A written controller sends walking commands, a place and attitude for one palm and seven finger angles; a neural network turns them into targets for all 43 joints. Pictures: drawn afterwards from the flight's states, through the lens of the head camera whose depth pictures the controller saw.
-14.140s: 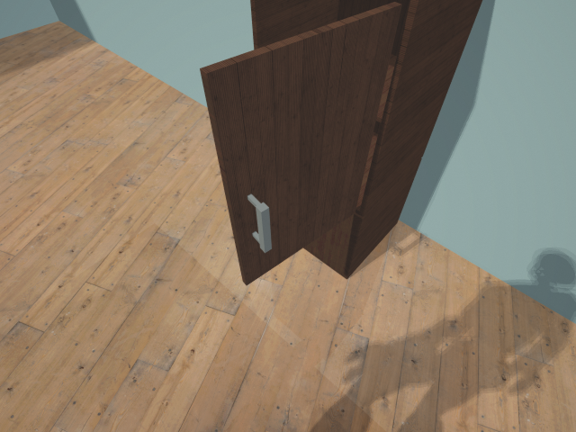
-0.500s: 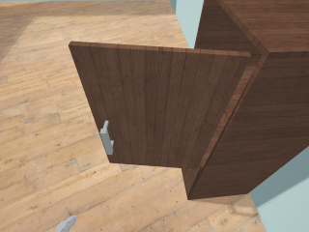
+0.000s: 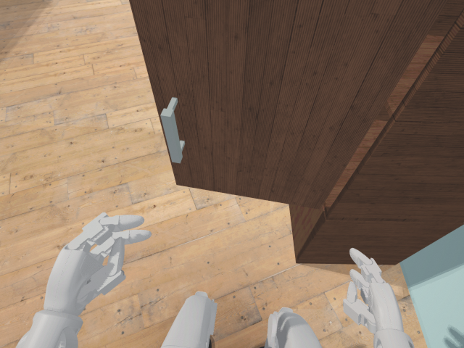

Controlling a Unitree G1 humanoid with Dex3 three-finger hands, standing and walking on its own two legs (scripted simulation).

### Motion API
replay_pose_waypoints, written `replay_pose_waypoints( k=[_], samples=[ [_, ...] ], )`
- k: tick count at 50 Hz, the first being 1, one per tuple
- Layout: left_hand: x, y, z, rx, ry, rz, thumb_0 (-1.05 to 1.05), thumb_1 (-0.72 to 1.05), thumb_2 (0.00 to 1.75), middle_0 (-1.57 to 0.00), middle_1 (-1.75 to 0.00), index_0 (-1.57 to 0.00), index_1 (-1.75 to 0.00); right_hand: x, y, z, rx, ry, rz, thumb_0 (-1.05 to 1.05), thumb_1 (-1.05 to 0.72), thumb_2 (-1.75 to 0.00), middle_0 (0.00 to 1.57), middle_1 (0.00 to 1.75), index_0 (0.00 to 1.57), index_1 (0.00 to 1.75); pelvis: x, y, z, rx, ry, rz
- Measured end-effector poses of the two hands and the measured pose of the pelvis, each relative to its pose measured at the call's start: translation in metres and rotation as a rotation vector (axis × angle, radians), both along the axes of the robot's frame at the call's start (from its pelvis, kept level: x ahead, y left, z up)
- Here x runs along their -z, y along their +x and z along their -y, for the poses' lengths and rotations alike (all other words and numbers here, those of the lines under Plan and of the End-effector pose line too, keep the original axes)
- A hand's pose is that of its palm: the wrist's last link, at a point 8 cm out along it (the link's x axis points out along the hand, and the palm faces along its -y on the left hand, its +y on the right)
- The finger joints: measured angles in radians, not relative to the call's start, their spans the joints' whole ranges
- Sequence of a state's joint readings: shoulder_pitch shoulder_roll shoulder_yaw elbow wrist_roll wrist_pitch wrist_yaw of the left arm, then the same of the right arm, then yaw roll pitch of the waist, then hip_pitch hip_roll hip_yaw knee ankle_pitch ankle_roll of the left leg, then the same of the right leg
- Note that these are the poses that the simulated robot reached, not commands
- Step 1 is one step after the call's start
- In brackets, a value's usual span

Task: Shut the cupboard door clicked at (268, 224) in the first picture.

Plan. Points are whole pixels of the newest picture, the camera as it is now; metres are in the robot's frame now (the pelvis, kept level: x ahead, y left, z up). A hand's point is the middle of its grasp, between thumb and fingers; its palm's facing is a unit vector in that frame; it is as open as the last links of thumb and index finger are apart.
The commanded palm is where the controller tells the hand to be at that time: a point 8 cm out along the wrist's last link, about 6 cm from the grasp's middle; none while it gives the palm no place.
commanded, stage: raise the hand and make a fist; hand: left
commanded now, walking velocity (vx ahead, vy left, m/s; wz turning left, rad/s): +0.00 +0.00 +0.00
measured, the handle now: (175, 131) +0.50 +0.18 +0.04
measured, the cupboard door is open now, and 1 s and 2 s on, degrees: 80 80 80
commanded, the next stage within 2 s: bring the fist close to the handle in 1.32 s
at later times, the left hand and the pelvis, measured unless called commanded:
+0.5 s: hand (112, 254) +0.23 +0.21 +0.05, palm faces -0.06 -1.00 -0.02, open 3.3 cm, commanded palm +0.21 +0.26 +0.05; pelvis +0.02 +0.04 +0.00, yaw -1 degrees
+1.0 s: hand (115, 247) +0.24 +0.21 +0.05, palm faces -0.07 -1.00 -0.03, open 3.1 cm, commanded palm +0.23 +0.26 +0.05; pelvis +0.02 +0.03 +0.00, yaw -1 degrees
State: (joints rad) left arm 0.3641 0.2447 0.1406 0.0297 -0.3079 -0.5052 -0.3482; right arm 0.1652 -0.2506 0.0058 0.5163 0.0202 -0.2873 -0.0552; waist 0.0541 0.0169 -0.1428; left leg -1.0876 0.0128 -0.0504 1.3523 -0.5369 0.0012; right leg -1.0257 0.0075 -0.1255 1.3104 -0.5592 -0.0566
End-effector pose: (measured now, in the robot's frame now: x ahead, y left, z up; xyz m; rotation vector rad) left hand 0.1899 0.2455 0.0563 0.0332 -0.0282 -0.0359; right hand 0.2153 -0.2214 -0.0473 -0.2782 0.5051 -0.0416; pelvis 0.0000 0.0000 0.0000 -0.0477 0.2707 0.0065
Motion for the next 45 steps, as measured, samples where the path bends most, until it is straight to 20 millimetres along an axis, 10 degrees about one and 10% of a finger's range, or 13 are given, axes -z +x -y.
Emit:
replay_pose_waypoints(
  k=[13,32,45],
  samples=[
    [-0.003,0.028,-0.014,0.000,-0.016,-0.096,0.02,0.90,0.90,-0.81,-0.97,-0.81,-0.97,0.022,-0.050,-0.019,0.117,0.053,-0.197,0.02,-0.90,-0.90,0.20,0.30,0.20,0.30,-0.010,0.013,-0.024,0.025,-0.004,-0.037],
    [0.000,0.027,-0.024,0.017,-0.013,-0.076,0.02,0.90,0.90,-1.16,-1.35,-1.16,-1.35,-0.002,0.000,-0.029,0.049,0.000,-0.095,0.02,-0.90,-0.90,0.20,0.30,0.20,0.30,-0.006,0.018,-0.036,0.015,-0.022,-0.052],
    [0.000,0.034,-0.024,0.030,-0.005,-0.076,0.02,0.90,0.90,-1.29,-1.49,-1.29,-1.48,0.010,-0.012,-0.025,0.055,0.016,-0.147,0.02,-0.90,-0.90,0.20,0.30,0.20,0.30,-0.005,0.020,-0.029,0.015,-0.023,-0.058]
  ],
)
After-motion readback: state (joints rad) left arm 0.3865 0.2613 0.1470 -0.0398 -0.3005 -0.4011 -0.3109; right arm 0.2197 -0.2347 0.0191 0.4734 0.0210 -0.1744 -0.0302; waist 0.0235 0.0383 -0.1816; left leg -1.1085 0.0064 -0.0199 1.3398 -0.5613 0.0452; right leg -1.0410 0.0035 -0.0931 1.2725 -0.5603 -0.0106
